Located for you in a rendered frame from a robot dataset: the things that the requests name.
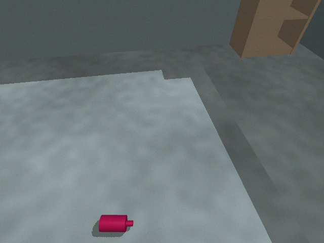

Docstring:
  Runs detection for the bottle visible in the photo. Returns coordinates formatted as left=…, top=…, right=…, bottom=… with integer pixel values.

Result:
left=99, top=215, right=133, bottom=232

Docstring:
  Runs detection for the bookshelf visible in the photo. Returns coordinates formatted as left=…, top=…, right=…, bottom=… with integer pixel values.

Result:
left=229, top=0, right=321, bottom=58

